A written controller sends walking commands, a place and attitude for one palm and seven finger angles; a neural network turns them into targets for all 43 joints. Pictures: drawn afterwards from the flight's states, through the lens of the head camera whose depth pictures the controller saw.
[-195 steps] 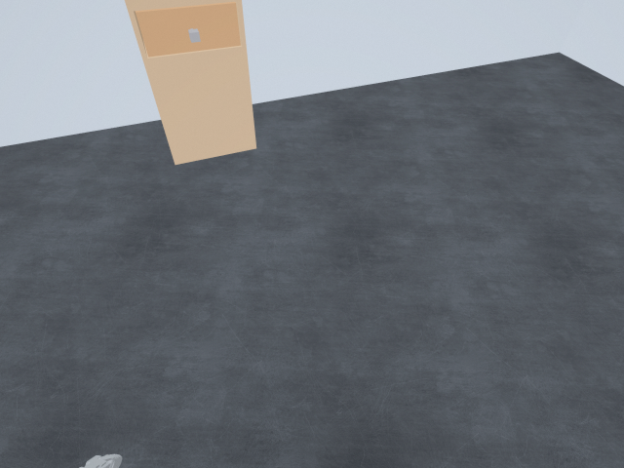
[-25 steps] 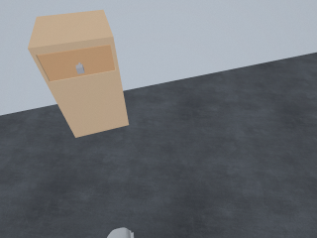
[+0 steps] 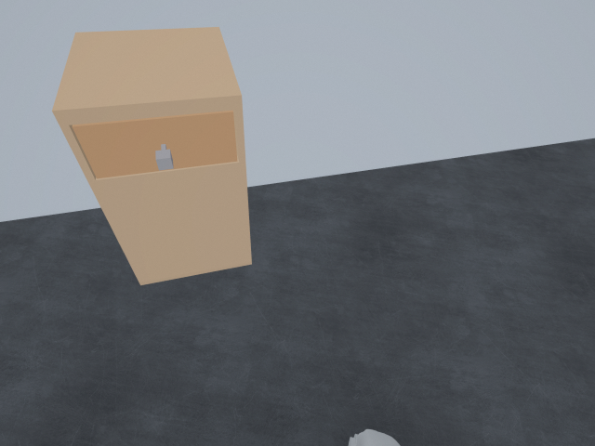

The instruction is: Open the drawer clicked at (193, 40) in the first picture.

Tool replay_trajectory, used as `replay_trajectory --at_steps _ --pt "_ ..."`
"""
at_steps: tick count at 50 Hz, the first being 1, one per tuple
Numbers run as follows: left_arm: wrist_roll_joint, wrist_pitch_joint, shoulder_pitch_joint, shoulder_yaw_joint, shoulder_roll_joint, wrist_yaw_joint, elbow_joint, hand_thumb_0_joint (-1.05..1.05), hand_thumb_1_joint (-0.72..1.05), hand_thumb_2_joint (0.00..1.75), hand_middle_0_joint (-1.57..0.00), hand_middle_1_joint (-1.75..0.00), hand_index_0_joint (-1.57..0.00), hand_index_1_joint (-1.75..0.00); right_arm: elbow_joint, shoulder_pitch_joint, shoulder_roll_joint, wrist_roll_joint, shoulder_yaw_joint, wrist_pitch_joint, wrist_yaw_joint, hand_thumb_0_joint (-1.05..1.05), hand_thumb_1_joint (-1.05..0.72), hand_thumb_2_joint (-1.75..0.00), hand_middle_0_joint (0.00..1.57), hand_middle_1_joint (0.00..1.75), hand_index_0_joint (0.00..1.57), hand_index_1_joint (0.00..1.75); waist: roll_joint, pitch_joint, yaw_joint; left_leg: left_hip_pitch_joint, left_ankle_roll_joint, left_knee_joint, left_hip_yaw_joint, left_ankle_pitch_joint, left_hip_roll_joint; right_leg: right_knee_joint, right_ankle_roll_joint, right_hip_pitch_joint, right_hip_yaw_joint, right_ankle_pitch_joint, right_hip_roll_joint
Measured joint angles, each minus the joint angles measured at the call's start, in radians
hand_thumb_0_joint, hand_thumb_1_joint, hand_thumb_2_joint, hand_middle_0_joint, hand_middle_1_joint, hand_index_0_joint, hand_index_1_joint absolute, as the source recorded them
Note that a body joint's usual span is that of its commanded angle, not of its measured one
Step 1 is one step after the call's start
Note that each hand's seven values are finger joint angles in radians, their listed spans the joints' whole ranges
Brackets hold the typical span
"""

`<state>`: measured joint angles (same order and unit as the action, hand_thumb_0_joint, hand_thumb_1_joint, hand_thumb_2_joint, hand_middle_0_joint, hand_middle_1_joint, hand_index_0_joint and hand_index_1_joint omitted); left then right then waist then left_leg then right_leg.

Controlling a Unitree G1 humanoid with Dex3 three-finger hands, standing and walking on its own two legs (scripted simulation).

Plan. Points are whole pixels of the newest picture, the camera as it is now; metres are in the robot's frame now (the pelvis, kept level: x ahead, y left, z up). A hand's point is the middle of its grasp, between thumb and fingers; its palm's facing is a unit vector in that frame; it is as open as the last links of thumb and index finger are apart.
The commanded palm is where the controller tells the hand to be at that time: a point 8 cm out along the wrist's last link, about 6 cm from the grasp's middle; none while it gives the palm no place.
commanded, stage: turn to face it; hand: left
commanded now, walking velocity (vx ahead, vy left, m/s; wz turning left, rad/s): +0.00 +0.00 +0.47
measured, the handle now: (164, 155) +0.79 +0.41 -0.14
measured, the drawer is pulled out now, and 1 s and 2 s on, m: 0.00 0.00 0.00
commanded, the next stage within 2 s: take the last steps up to it in 0.68 s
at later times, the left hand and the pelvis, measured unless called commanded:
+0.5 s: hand (187, 438) +0.16 +0.18 -0.18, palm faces +0.20 -0.96 -0.21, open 7.2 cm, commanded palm none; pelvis +0.10 -0.01 -0.02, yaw +10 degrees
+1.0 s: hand out of the picture +0.09 +0.17 -0.17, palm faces +0.34 -0.91 -0.25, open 7.4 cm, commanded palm none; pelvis +0.13 -0.01 -0.01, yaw +17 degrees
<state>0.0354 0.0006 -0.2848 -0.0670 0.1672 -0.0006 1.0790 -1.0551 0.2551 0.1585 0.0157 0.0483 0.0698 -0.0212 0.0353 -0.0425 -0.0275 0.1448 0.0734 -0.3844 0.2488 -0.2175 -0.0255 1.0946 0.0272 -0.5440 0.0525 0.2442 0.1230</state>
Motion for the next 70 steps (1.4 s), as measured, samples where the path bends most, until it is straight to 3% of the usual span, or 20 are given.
replay_trajectory --at_steps 4,10,11,14,18,22,26,27,30,33,35,43,45,49,52,54,58,64,67,70 --pt "-0.002 0.007 0.061 0.002 0.005 0.007 -0.018 0.01 0.92 0.9 -0.19 -0.3 -0.19 -0.3 -0.033 0.06 -0.016 0.0 -0.011 -0.006 0.001 -0.01 -0.94 -0.89 0.2 0.29 0.2 0.3 -0.008 -0.003 0.028 -0.055 -0.012 0.031 0.0 -0.021 0.003 -0.185 0.014 0.019 0.017 -0.037 0.009" --pt "-0.007 -0.011 0.14 0.021 0.005 0.016 -0.042 0.01 0.92 0.9 -0.19 -0.3 -0.19 -0.3 -0.092 0.139 -0.056 0.002 -0.021 -0.038 0.005 0.0 -0.92 -0.89 0.2 0.29 0.19 0.3 -0.024 -0.016 0.071 -0.065 -0.048 -0.063 -0.039 -0.118 -0.004 -0.487 0.016 0.178 0.059 -0.058 -0.023" --pt "-0.007 -0.02 0.144 0.025 0.004 0.016 -0.048 0.01 0.92 0.9 -0.19 -0.3 -0.19 -0.3 -0.099 0.153 -0.062 0.0 -0.021 -0.044 0.006 0.0 -0.91 -0.89 0.2 0.29 0.2 0.3 -0.023 -0.012 0.073 -0.055 -0.057 -0.102 -0.045 -0.147 -0.003 -0.535 0.004 0.214 0.068 -0.093 -0.024" --pt "-0.009 -0.042 0.166 0.033 -0.028 0.021 -0.058 0.0 0.92 0.9 -0.19 -0.3 -0.19 -0.3 -0.105 0.145 -0.056 -0.009 -0.016 -0.074 0.009 0.0 -0.91 -0.89 0.2 0.29 0.2 0.3 -0.068 -0.027 0.083 0.047 -0.078 -0.345 -0.114 -0.286 -0.022 -0.5 -0.037 0.225 0.11 0.001 -0.031" --pt "-0.013 -0.04 0.163 0.03 -0.055 0.036 -0.079 0.0 0.92 0.9 -0.2 -0.3 -0.2 -0.3 -0.076 0.097 -0.043 -0.011 -0.006 -0.102 0.013 0.01 -0.91 -0.89 0.2 0.29 0.19 0.3 -0.071 -0.031 0.074 0.199 -0.099 -0.624 -0.169 -0.326 -0.023 -0.525 -0.031 0.261 0.15 0.009 -0.012" --pt "-0.003 -0.022 0.153 0.017 -0.034 0.044 -0.093 -0.02 0.94 0.9 -0.2 -0.3 -0.2 -0.3 -0.022 0.032 -0.018 -0.007 0.006 -0.114 0.02 0.01 -0.91 -0.89 0.2 0.29 0.19 0.3 -0.051 -0.019 0.057 0.246 -0.111 -0.563 -0.164 -0.281 -0.042 -0.537 -0.017 0.28 0.177 0.013 0.012" --pt "-0.003 0.005 0.13 0.01 0.0 0.037 -0.089 -0.01 0.93 0.9 -0.2 -0.3 -0.2 -0.3 0.037 -0.026 0.021 -0.002 0.012 -0.104 0.023 0.01 -0.91 -0.9 0.2 0.29 0.19 0.3 -0.029 -0.016 0.044 0.193 -0.113 -0.343 -0.139 -0.156 -0.049 -0.481 0.01 0.275 0.194 0.048 0.04" --pt "-0.007 0.014 0.119 0.009 0.006 0.035 -0.09 -0.01 0.93 0.9 -0.2 -0.3 -0.2 -0.3 0.052 -0.033 0.034 -0.001 0.013 -0.097 0.025 0.01 -0.91 -0.9 0.2 0.29 0.19 0.3 -0.032 -0.011 0.043 0.175 -0.097 -0.279 -0.14 -0.093 -0.051 -0.449 0.019 0.264 0.199 0.066 0.044" --pt "-0.012 0.048 0.098 -0.004 0.039 0.031 -0.082 0.0 0.92 0.9 -0.2 -0.3 -0.2 -0.3 0.075 -0.064 0.041 0.01 0.013 -0.086 0.022 0.0 -0.91 -0.9 0.2 0.29 0.19 0.3 0.0 -0.012 0.033 0.184 -0.045 -0.303 -0.132 -0.107 -0.029 -0.275 0.031 0.198 0.11 0.229 0.026" --pt "-0.01 0.058 0.085 -0.01 0.06 0.024 -0.069 0.0 0.92 0.9 -0.2 -0.3 -0.2 -0.3 0.087 -0.077 0.043 0.011 0.005 -0.08 0.013 0.0 -0.91 -0.9 0.2 0.29 0.19 0.3 0.008 -0.01 0.025 0.157 -0.038 -0.225 -0.138 -0.085 -0.01 -0.106 0.031 0.136 0.043 0.227 -0.013" --pt "-0.012 0.053 0.075 -0.007 0.065 0.022 -0.067 0.0 0.92 0.9 -0.2 -0.3 -0.19 -0.3 0.088 -0.087 0.045 0.009 -0.001 -0.079 0.009 0.0 -0.91 -0.9 0.2 0.29 0.19 0.3 0.002 -0.013 0.017 0.133 -0.035 -0.163 -0.144 -0.052 -0.001 -0.095 0.036 0.13 0.029 0.212 -0.029" --pt "-0.02 0.033 0.054 0.017 0.047 0.025 -0.062 0.01 0.91 0.9 -0.19 -0.3 -0.19 -0.3 0.076 -0.106 0.043 0.005 -0.01 -0.086 0.012 0.0 -0.9 -0.89 0.2 0.29 0.2 0.3 -0.043 -0.023 0.018 0.096 -0.046 -0.088 -0.179 -0.011 0.018 -0.374 0.038 0.24 0.016 0.183 -0.066" --pt "-0.016 0.014 0.039 0.026 0.04 0.022 -0.059 0.01 0.91 0.9 -0.19 -0.3 -0.19 -0.3 0.065 -0.094 0.039 0.0 -0.011 -0.088 0.015 0.0 -0.9 -0.89 0.2 0.3 0.2 0.3 -0.045 -0.01 0.015 0.104 -0.057 -0.123 -0.183 -0.032 0.027 -0.53 0.032 0.31 0.022 0.109 -0.066" --pt "-0.004 -0.018 0.0 0.04 -0.001 0.018 -0.044 0.01 0.91 0.9 -0.19 -0.3 -0.19 -0.3 0.031 -0.063 0.042 -0.001 -0.006 -0.11 0.03 0.0 -0.91 -0.89 0.2 0.29 0.2 0.3 -0.086 0.015 0.006 0.178 -0.063 -0.354 -0.217 -0.209 0.017 -0.563 -0.036 0.352 0.056 0.072 -0.08" --pt "-0.003 -0.038 -0.048 0.044 -0.028 0.018 -0.028 0.0 0.91 0.9 -0.2 -0.3 -0.2 -0.3 0.013 -0.052 0.04 0.005 0.001 -0.109 0.044 0.0 -0.91 -0.89 0.2 0.29 0.19 0.3 -0.082 0.024 0.0 0.249 -0.066 -0.525 -0.213 -0.168 0.0 -0.635 -0.041 0.399 0.064 0.056 -0.078" --pt "-0.002 -0.045 -0.075 0.047 -0.042 0.017 -0.01 0.0 0.91 0.9 -0.2 -0.3 -0.2 -0.3 0.008 -0.045 0.038 0.005 0.005 -0.101 0.047 0.0 -0.91 -0.89 0.2 0.29 0.19 0.3 -0.076 0.022 0.003 0.273 -0.074 -0.545 -0.201 -0.136 -0.019 -0.673 -0.037 0.427 0.072 0.045 -0.072" --pt "0.001 -0.052 -0.115 0.048 -0.061 0.013 0.026 0.01 0.91 0.9 -0.2 -0.3 -0.2 -0.3 0.0 -0.041 0.03 0.002 0.008 -0.094 0.049 0.01 -0.91 -0.9 0.2 0.29 0.19 0.3 -0.055 0.012 -0.002 0.275 -0.081 -0.442 -0.173 -0.113 -0.048 -0.708 -0.024 0.463 0.089 0.052 -0.057" --pt "-0.007 -0.04 -0.167 0.036 -0.064 0.01 0.071 0.01 0.91 0.9 -0.2 -0.3 -0.2 -0.3 0.0 -0.05 0.017 0.004 -0.002 -0.056 0.043 0.0 -0.91 -0.9 0.2 0.29 0.19 0.3 -0.028 -0.006 -0.02 0.161 -0.065 -0.157 -0.125 -0.036 -0.05 -0.605 0.013 0.462 0.093 0.151 -0.034" --pt "-0.01 -0.009 -0.151 0.03 -0.051 0.006 0.092 0.01 0.91 0.9 -0.2 -0.3 -0.2 -0.3 0.008 -0.054 -0.002 0.008 0.001 -0.026 0.023 0.0 -0.92 -0.9 0.2 0.29 0.19 0.3 0.003 -0.023 -0.009 0.145 -0.062 -0.204 -0.093 -0.062 -0.038 -0.277 -0.018 0.331 0.038 0.252 -0.021" --pt "-0.006 0.003 -0.103 0.018 -0.033 -0.001 0.087 0.01 0.91 0.9 -0.2 -0.3 -0.2 -0.3 0.01 -0.026 -0.007 0.009 0.001 -0.016 0.007 0.0 -0.93 -0.89 0.2 0.29 0.2 0.3 0.005 -0.02 0.013 0.083 -0.064 -0.14 -0.076 -0.068 -0.031 -0.055 -0.033 0.191 0.027 0.202 -0.026"
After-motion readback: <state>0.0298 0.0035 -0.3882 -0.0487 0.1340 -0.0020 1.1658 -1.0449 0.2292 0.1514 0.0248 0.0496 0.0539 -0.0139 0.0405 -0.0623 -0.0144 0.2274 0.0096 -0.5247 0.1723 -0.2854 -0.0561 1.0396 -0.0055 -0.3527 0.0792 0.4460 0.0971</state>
